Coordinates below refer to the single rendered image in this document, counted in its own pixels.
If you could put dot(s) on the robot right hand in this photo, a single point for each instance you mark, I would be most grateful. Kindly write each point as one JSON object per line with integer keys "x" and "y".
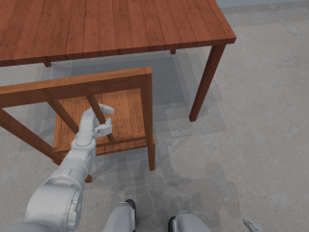
{"x": 252, "y": 225}

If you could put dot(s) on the table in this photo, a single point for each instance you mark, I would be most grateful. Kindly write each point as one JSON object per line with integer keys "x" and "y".
{"x": 45, "y": 31}

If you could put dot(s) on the robot left hand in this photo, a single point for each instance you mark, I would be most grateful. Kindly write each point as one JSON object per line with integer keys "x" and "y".
{"x": 89, "y": 121}

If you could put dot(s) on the chair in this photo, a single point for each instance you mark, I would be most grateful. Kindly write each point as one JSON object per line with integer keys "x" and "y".
{"x": 129, "y": 92}

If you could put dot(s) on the robot left forearm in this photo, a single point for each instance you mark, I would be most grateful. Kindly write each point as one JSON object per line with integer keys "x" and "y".
{"x": 75, "y": 167}

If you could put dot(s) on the robot left shin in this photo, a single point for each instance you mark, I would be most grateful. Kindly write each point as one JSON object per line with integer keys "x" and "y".
{"x": 123, "y": 204}

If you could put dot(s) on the robot left thigh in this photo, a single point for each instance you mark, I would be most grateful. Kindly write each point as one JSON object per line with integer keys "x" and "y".
{"x": 122, "y": 219}

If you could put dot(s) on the robot left upper arm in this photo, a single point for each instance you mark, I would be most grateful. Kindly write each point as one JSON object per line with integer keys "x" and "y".
{"x": 52, "y": 209}

